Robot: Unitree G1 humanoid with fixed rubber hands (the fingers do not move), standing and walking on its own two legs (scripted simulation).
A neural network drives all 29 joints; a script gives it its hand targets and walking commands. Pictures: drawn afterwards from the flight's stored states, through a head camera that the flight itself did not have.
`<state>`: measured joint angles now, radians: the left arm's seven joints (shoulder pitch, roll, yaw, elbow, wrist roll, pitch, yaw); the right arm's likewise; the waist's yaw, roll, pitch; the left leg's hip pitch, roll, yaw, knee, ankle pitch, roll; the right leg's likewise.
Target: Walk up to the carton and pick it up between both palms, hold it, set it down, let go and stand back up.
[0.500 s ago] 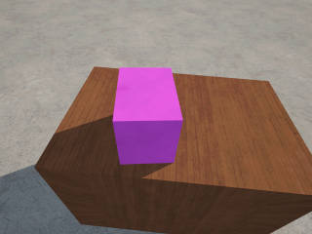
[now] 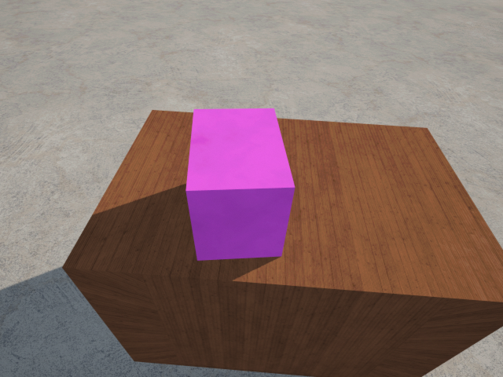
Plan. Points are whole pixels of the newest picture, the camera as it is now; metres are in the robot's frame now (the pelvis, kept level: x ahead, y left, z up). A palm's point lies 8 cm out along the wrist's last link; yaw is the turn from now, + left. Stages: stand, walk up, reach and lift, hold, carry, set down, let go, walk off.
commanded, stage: stand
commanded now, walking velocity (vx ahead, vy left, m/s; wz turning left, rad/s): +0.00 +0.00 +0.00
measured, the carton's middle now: (237, 181) +0.55 +0.03 -0.01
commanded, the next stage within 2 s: none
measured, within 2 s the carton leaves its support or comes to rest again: neither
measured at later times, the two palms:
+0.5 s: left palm out of the picture -0.07 +0.19 -0.15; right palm out of the picture -0.06 -0.21 -0.15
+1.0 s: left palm out of the picture -0.07 +0.18 -0.15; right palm out of the picture -0.07 -0.22 -0.15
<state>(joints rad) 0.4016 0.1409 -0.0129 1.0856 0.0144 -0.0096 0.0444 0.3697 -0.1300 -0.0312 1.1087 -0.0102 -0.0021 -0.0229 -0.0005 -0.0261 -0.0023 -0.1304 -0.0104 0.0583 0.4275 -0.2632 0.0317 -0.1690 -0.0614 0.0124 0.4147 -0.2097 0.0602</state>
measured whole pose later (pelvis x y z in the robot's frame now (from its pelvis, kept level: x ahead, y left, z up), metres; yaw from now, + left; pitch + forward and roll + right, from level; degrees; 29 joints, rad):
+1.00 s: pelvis -0.01 -0.02 +0.00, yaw +0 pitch -1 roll +0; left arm 0.38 0.11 -0.02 1.16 0.01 -0.01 0.03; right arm 0.39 -0.12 0.01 1.13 -0.01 -0.01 -0.03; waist 0.00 0.01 0.00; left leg -0.19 0.02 0.05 0.46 -0.25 0.01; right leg -0.23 -0.04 0.01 0.44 -0.20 0.04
